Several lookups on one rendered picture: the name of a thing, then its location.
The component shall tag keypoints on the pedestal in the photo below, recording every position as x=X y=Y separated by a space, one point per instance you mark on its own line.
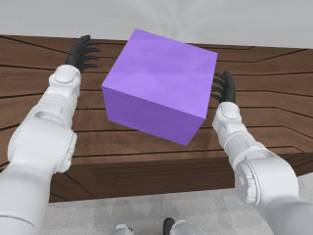
x=274 y=93

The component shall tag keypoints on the robot right hand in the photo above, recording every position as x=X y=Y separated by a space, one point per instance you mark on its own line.
x=228 y=93

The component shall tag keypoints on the left robot forearm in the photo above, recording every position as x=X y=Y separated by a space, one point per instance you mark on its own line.
x=57 y=104

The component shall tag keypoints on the robot left hand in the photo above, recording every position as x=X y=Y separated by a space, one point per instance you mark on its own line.
x=76 y=57

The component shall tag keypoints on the right robot forearm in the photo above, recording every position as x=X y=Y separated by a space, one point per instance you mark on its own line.
x=234 y=138

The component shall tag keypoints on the left robot shin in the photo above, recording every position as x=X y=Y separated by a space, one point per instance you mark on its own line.
x=121 y=226

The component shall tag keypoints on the right robot upper arm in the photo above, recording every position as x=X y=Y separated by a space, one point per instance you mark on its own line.
x=270 y=186

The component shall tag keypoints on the right robot shin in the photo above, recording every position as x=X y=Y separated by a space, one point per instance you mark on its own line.
x=179 y=221

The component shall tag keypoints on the left robot upper arm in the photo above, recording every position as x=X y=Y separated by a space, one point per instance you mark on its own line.
x=45 y=148

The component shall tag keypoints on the carton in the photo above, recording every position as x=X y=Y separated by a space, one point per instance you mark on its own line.
x=160 y=86

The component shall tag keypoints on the robot shin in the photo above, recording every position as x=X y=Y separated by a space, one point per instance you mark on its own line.
x=179 y=221
x=121 y=226

